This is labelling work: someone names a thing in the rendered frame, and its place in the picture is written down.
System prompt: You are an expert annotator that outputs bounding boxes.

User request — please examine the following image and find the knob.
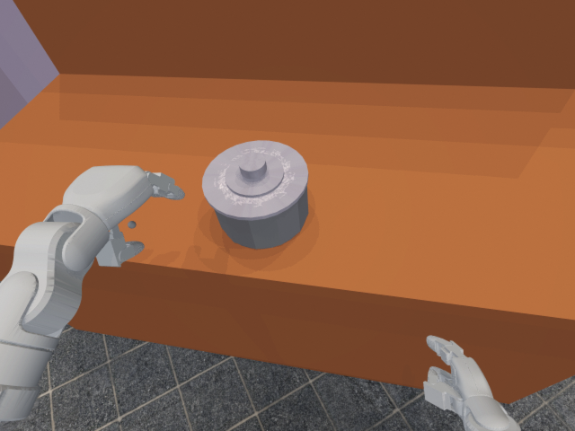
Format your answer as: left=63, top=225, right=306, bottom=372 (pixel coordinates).
left=238, top=153, right=267, bottom=180

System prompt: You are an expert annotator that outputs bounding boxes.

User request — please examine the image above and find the robot left hand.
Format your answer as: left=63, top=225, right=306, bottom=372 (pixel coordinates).
left=62, top=165, right=185, bottom=267

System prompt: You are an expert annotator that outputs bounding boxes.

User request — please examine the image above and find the right robot forearm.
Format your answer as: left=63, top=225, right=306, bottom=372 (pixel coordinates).
left=462, top=395, right=521, bottom=431

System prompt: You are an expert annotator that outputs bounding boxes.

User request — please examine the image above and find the robot right hand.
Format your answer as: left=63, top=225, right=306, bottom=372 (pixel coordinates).
left=423, top=335, right=493, bottom=420

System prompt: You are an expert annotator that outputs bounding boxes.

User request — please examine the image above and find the table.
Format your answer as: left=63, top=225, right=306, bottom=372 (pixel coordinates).
left=0, top=0, right=575, bottom=404

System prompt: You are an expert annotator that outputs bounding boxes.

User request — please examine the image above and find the lid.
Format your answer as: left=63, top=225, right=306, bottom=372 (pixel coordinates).
left=202, top=140, right=308, bottom=221

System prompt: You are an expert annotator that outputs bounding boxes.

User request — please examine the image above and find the left robot forearm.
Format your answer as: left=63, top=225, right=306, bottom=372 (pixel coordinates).
left=0, top=204, right=110, bottom=422

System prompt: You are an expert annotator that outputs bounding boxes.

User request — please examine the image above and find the pot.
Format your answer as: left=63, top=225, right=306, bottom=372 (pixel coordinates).
left=214, top=186, right=308, bottom=249

